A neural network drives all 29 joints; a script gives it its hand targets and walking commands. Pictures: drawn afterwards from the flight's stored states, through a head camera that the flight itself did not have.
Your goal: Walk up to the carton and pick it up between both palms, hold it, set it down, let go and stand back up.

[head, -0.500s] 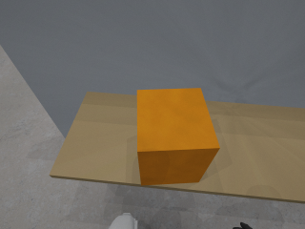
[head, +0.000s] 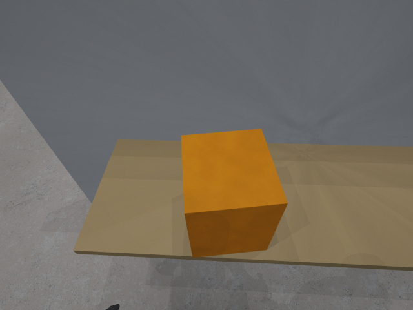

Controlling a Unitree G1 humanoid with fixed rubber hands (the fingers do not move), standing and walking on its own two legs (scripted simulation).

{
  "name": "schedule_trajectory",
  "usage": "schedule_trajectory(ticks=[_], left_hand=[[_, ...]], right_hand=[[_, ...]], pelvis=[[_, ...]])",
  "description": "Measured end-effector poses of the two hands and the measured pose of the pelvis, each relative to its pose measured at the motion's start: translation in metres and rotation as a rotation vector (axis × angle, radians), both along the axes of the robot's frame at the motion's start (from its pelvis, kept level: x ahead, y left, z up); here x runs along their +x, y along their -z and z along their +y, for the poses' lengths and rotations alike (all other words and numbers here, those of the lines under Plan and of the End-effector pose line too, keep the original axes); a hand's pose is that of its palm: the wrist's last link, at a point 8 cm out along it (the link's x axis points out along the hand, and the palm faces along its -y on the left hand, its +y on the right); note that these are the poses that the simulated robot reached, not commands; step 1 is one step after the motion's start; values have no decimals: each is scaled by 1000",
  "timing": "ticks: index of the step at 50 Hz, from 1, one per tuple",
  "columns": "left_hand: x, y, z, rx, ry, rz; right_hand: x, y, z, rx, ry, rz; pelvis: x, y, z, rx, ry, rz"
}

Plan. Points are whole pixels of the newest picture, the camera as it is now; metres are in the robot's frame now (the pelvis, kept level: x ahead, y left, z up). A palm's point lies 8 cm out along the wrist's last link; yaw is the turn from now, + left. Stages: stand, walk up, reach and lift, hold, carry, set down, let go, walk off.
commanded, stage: walk up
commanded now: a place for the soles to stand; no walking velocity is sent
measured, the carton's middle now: (225, 195) +0.41 -0.01 -0.08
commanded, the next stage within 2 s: none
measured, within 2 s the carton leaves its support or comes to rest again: neither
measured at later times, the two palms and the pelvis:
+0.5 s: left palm out of the picture -0.01 +0.27 -0.13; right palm out of the picture +0.01 -0.24 -0.12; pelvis -0.02 +0.01 +0.01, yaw +1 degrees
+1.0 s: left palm out of the picture +0.05 +0.26 -0.13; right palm out of the picture +0.06 -0.28 -0.12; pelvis -0.05 -0.02 -0.01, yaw +7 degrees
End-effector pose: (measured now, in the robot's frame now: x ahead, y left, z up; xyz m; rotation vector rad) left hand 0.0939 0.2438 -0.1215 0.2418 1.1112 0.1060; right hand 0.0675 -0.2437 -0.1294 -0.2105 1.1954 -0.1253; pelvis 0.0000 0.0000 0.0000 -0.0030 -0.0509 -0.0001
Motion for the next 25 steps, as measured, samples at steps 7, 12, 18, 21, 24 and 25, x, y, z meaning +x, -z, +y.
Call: schedule_trajectory(ticks=[7, 12, 18, 21, 24, 25], left_hand=[[-17, 3, 3, -31, -3, 12], [-43, 4, 8, -26, -15, 58], [-85, 8, 15, -16, -42, 158], [-98, 9, 20, -6, -50, 198], [-103, 9, 25, 0, -60, 212], [-103, 9, 26, 3, -63, 214]], right_hand=[[-15, -9, 4, -14, -2, -17], [-26, -9, 6, -11, -5, 3], [-45, -7, 2, -18, -3, 48], [-54, -6, 1, -25, 4, 79], [-61, -6, 1, -32, 8, 103], [-62, -6, 2, -32, 7, 108]], pelvis=[[-9, -4, 8, -5, -1, -13], [-17, -7, 10, -5, -6, -11], [-21, -7, 11, -6, -10, -5], [-21, -7, 12, -7, -12, -1], [-21, -7, 13, -7, -14, 5], [-20, -8, 14, -6, -15, 7]])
